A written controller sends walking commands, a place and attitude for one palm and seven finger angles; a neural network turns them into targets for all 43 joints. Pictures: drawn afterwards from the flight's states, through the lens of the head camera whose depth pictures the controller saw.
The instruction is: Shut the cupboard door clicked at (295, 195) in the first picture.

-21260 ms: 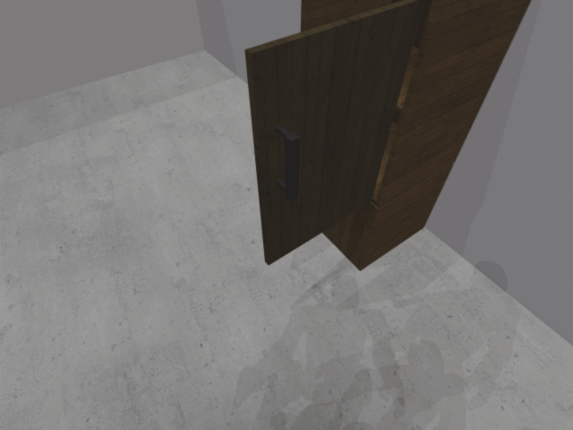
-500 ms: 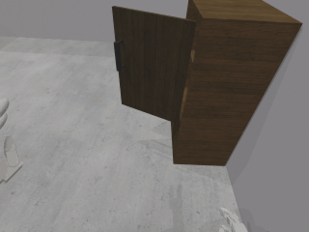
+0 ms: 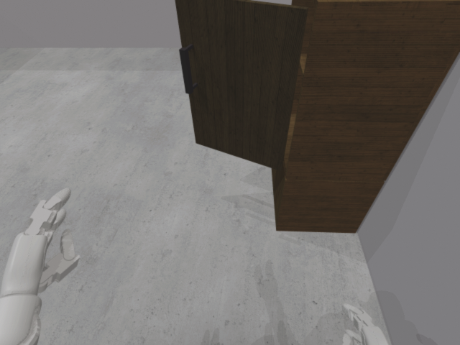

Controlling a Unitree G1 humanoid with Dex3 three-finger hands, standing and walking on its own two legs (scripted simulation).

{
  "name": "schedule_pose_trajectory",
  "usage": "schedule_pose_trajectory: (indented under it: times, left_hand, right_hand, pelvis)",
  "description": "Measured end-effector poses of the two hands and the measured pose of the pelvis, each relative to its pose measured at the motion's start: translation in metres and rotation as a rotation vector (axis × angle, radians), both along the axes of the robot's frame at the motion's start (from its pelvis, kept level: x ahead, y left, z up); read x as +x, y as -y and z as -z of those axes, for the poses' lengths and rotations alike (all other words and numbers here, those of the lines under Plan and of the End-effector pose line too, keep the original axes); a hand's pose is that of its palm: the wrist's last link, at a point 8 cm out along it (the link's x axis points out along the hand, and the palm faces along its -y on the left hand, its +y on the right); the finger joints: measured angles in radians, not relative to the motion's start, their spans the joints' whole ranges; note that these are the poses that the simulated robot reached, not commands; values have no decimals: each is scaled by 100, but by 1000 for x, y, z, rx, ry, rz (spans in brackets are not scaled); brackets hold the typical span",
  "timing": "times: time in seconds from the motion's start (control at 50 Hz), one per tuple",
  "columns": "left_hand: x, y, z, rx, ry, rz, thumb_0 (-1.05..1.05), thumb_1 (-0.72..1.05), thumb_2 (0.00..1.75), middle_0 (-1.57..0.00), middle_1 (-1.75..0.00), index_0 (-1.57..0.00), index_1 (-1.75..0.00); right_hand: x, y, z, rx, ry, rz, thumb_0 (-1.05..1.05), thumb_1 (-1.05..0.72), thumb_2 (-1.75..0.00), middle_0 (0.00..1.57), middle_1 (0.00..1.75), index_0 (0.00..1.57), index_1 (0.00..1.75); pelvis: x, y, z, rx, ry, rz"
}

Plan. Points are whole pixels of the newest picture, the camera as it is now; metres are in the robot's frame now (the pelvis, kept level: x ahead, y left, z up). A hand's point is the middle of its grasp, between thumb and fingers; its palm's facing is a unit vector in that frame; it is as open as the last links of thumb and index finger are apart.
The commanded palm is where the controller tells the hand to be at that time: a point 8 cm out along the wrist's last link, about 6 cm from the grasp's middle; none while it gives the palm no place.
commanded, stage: let the arm hang, fingers relaxed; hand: left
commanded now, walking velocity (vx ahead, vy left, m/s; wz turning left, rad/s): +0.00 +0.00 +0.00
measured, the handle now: (189, 69) +0.96 +0.20 +0.03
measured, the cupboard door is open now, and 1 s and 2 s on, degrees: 66 66 66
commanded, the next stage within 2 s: look to check the result in 1.02 s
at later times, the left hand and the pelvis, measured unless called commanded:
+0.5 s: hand out of the picture -0.05 +0.20 -0.16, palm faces +0.03 -0.97 -0.25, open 7.2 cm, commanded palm none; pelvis -0.01 -0.01 +0.01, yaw +1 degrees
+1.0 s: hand out of the picture +0.00 +0.17 -0.17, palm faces +0.03 -0.98 -0.18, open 7.3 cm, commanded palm none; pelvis +0.00 +0.00 +0.01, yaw +1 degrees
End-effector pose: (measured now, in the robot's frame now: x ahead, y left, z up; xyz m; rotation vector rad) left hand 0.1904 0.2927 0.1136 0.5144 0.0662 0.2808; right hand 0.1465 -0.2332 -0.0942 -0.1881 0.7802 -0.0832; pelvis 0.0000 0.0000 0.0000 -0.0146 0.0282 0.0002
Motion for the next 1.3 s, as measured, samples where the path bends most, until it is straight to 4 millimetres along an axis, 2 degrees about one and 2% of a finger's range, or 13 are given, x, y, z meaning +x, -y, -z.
schedule_pose_trajectory:
  times: [0.06, 0.12, 0.18, 0.2, 0.22, 0.28, 0.36, 0.44, 0.5, 0.6, 0.9, 1.14, 1.3]
  left_hand:
    - [-10, 12, 95, -139, -376, -36, 0, 90, 90, -20, -30, -20, -30]
    - [-48, 40, 176, -269, -694, -54, 0, 90, 90, -20, -30, -20, -29]
    - [-101, 72, 231, -395, -940, -73, 1, 91, 90, -20, -30, -20, -29]
    - [-120, 83, 243, -433, -1011, -81, 1, 91, 90, -20, -30, -20, -29]
    - [-132, 83, 249, -472, -1025, -140, 0, 94, 90, -20, -30, -21, -30]
    - [-165, 72, 256, -482, -1098, -218, -3, 100, 90, -21, -30, -21, -30]
    - [-207, 59, 255, -464, -1222, -282, -3, 98, 90, -21, -30, -21, -30]
    - [-236, 50, 249, -440, -1309, -331, -1, 95, 90, -20, -30, -21, -30]
    - [-244, 47, 244, -429, -1334, -353, 0, 93, 90, -20, -30, -20, -29]
    - [-240, 47, 243, -427, -1322, -352, 0, 92, 90, -20, -30, -20, -29]
    - [-192, 74, 251, -481, -1223, -254, 0, 91, 90, -20, -30, -20, -29]
    - [-196, 61, 248, -460, -1249, -289, 0, 91, 90, -20, -30, -20, -30]
    - [-195, 48, 243, -428, -1255, -309, 0, 91, 90, -20, -30, -20, -29]
  right_hand:
    - [-4, 11, 15, -10, -64, 2, 1, -91, -89, 21, 30, 20, 30]
    - [-22, 22, 20, -41, -137, 23, 1, -91, -89, 21, 30, 20, 30]
    - [-52, 29, 21, -76, -248, 46, 1, -91, -89, 20, 30, 20, 30]
    - [-64, 31, 22, -86, -291, 53, 1, -91, -89, 20, 30, 20, 30]
    - [-76, 31, 22, -94, -336, 58, 1, -91, -89, 20, 30, 20, 30]
    - [-110, 30, 25, -104, -472, 66, 1, -91, -89, 20, 30, 20, 30]
    - [-146, 23, 30, -80, -590, 95, 1, -91, -89, 20, 30, 20, 30]
    - [-168, 13, 36, -43, -645, 122, 1, -91, -89, 20, 30, 20, 30]
    - [-175, 5, 40, -18, -661, 131, 1, -91, -89, 20, 30, 20, 30]
    - [-174, -6, 44, 11, -653, 133, 0, -91, -89, 20, 30, 20, 30]
    - [-148, -15, 43, 21, -581, 132, 0, -92, -89, 20, 30, 20, 30]
    - [-143, -5, 40, -2, -599, 135, 0, -91, -89, 20, 30, 20, 30]
    - [-132, 7, 38, -24, -587, 130, 0, -91, -89, 20, 30, 20, 30]
  pelvis:
    - [-6, -1, 5, 8, 12, -8]
    - [-10, 1, 7, 18, 29, -18]
    - [-13, 4, 6, 20, 43, -23]
    - [-13, 5, 5, 18, 45, -23]
    - [-13, 7, 4, 13, 44, -28]
    - [-14, 11, -1, 3, 40, -36]
    - [-12, 11, -5, -3, 39, -34]
    - [-10, 8, -7, -3, 46, -26]
    - [-9, 6, -8, 0, 53, -21]
    - [-8, 2, -9, 5, 61, -15]
    - [-2, -2, -10, 13, 59, -10]
    - [4, -1, -10, 12, 59, -12]
    - [7, 1, -11, 12, 61, -11]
